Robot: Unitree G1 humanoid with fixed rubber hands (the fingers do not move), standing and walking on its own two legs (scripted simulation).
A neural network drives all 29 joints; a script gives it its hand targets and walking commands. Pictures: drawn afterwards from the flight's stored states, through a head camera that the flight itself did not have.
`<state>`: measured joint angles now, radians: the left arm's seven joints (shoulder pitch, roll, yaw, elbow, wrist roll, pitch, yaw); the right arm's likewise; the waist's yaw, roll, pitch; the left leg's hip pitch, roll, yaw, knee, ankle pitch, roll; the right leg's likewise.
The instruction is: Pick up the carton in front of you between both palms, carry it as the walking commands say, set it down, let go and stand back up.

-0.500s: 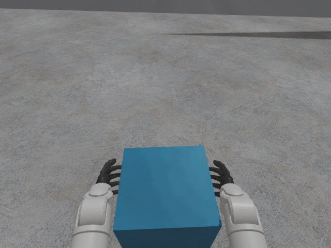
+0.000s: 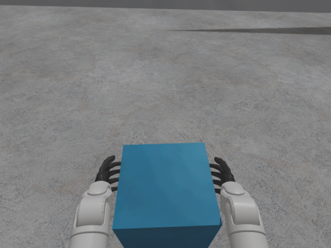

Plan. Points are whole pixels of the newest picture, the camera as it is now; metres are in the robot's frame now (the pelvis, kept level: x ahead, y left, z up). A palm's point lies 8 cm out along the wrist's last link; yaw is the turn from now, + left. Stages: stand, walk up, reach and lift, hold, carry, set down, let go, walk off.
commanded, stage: carry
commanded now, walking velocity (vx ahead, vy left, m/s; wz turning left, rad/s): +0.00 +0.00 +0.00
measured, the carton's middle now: (165, 201) +0.29 +0.00 -0.04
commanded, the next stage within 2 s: hold in 0.24 s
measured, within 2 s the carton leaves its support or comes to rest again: neither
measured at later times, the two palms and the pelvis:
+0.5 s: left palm (87, 199) +0.25 +0.18 +0.05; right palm (216, 188) +0.28 -0.12 +0.04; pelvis -0.01 +0.00 +0.01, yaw +6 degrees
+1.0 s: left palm (94, 193) +0.26 +0.16 +0.05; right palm (218, 178) +0.31 -0.13 +0.04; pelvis -0.01 -0.03 +0.01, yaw +9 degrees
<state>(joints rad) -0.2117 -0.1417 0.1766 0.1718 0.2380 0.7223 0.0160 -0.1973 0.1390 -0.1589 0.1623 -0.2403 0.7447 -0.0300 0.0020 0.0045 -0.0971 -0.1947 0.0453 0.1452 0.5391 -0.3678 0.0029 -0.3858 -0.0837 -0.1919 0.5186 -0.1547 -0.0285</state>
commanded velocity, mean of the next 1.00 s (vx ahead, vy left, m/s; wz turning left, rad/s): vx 0.00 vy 0.00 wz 0.00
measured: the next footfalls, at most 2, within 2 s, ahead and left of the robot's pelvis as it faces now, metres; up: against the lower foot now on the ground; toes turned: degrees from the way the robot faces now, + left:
none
